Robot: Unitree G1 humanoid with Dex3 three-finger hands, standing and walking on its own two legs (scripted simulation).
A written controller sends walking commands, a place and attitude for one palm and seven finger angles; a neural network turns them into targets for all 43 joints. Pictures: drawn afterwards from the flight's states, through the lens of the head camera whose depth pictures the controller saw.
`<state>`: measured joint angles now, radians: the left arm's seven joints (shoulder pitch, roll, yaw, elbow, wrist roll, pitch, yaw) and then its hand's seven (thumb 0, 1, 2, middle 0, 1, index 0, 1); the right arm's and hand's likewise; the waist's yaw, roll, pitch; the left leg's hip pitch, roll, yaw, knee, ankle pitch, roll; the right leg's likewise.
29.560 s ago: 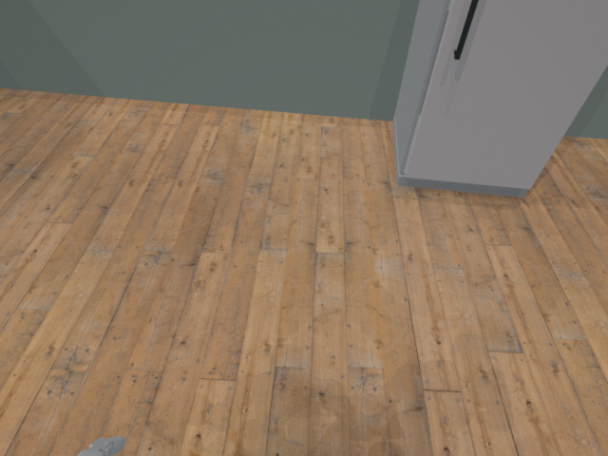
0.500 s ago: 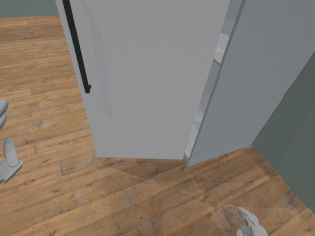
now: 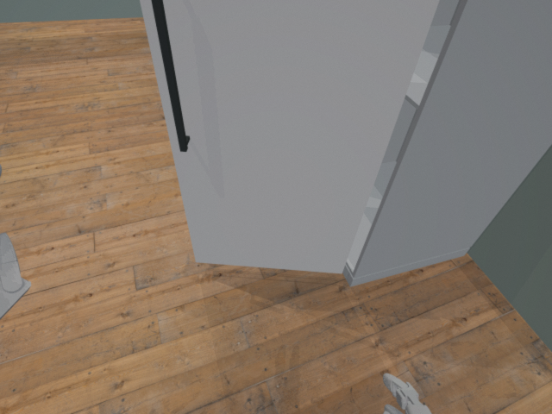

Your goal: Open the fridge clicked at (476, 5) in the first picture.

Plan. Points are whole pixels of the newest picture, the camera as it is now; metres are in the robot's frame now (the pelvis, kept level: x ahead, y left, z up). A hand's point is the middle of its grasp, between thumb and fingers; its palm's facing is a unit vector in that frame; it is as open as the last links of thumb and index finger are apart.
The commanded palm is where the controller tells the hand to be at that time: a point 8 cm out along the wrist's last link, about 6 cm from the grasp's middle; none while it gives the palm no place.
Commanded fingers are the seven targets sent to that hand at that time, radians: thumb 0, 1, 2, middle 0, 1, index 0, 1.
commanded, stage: let the arm hang, fingers relaxed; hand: left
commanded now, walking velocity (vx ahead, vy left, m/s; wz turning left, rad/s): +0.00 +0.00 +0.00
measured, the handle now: (170, 58) +0.77 +0.27 +0.16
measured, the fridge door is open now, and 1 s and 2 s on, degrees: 69 69 69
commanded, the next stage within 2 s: look to check the result in 1.14 s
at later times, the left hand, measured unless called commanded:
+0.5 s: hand out of the picture +0.05 +0.21 -0.16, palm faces +0.07 -0.98 -0.20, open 7.0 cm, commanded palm none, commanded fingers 0.00 0.90 0.90 -0.20 -0.30 -0.20 -0.30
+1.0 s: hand out of the picture +0.03 +0.21 -0.16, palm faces +0.03 -0.98 -0.19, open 7.3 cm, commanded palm none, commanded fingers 0.00 0.90 0.90 -0.20 -0.30 -0.20 -0.30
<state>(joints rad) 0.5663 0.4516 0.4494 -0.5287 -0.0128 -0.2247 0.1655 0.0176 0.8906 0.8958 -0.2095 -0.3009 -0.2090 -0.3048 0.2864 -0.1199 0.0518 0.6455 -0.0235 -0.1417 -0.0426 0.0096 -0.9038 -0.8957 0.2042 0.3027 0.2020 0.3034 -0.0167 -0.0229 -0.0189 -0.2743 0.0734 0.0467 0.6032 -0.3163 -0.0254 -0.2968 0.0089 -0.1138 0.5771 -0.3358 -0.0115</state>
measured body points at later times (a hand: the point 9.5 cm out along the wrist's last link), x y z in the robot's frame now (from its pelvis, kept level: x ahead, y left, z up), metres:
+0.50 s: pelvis +0.02 +0.02 +0.01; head +0.04 +0.03 +0.46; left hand +0.05 +0.26 -0.15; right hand +0.08 -0.23 -0.13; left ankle +0.03 +0.13 -0.73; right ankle +0.03 -0.09 -0.73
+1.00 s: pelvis +0.02 +0.04 +0.02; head +0.02 +0.04 +0.47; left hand +0.03 +0.26 -0.15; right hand +0.02 -0.19 -0.14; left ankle +0.03 +0.13 -0.73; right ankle +0.03 -0.09 -0.73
